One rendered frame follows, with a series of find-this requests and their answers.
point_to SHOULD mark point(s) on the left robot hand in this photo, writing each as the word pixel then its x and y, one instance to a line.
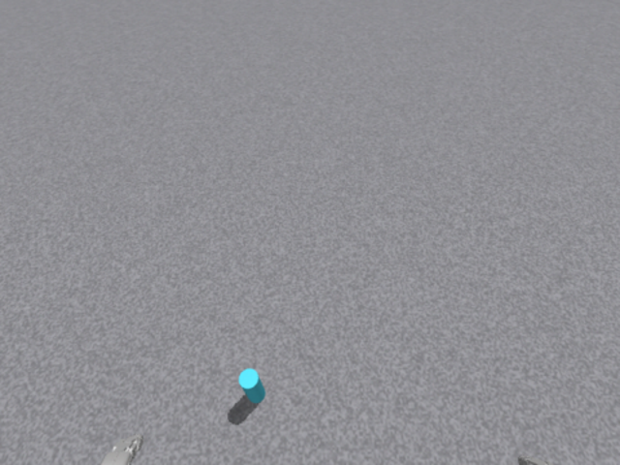
pixel 124 451

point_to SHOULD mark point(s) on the can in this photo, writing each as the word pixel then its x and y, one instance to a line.
pixel 252 385

